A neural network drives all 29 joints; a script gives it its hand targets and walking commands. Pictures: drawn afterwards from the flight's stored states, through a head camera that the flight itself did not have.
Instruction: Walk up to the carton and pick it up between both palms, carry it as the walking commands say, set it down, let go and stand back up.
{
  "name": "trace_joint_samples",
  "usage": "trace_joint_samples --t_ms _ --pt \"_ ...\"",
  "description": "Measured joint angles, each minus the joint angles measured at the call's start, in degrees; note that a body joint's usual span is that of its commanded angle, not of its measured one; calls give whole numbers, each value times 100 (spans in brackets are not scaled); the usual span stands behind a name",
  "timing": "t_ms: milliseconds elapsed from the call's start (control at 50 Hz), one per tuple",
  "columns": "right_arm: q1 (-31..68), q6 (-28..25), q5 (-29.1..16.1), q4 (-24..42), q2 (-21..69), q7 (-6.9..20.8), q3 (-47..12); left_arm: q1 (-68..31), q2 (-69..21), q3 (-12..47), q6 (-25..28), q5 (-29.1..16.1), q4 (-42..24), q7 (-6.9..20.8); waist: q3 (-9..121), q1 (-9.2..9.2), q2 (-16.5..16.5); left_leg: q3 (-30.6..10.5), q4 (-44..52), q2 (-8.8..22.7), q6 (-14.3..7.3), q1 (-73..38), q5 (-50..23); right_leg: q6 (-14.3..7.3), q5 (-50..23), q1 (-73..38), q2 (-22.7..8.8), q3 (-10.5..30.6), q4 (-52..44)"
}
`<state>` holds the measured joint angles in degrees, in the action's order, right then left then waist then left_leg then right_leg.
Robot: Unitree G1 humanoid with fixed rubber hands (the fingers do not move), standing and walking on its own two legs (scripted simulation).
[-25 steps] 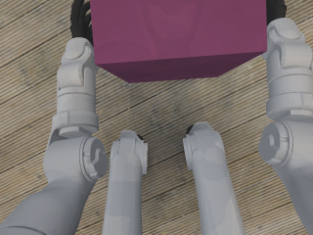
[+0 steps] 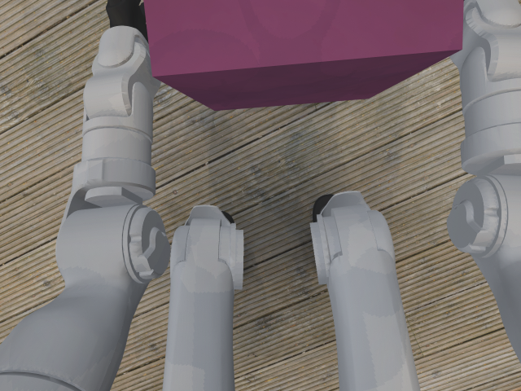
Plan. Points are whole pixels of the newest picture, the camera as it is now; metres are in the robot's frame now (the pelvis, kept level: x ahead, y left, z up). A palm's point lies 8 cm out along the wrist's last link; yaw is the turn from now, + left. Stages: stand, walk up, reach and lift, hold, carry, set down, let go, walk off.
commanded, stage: set down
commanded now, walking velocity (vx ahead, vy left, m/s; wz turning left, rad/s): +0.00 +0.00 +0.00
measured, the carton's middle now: (290, 16) +0.55 -0.07 -0.22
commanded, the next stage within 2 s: none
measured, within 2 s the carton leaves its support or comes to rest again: rests again in 1.78 s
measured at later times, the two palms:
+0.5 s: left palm (138, 38) +0.54 +0.12 -0.17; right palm out of the picture +0.52 -0.26 -0.16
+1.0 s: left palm (142, 37) +0.54 +0.12 -0.17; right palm (454, 3) +0.52 -0.26 -0.17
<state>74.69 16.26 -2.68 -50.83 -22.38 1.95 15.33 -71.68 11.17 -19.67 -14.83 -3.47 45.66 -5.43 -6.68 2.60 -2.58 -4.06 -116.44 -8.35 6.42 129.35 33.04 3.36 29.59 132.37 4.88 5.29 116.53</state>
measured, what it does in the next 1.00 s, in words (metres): stands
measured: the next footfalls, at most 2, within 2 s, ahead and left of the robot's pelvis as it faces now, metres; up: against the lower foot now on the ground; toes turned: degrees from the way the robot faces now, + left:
none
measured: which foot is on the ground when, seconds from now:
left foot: down 0.00-1.00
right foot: down 0.00-1.00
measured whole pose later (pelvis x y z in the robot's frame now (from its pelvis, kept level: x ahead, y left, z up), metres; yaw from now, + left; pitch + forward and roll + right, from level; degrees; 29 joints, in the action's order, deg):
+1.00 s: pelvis -0.01 +0.00 -0.02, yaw +0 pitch +42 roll +2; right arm 78.8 12.8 -3.2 -58.6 -25.1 3.3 15.1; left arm -76.9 11.5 -19.1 -13.0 -1.9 51.8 -6.2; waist -12.4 2.9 -2.2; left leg -3.1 -121.2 -7.5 5.2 130.5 32.6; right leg 2.1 30.0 132.7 1.9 3.6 121.1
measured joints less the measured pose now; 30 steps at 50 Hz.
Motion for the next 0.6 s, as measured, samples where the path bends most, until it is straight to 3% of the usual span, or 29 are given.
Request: trace_joint_samples --t_ms 600 --pt "301 -228 -101 -485 -174 53 -59 -294 87 174 118 31 325 -80 -434 44 78 24 -301 9 -55 92 -22 -73 51 22 -201 -128 283"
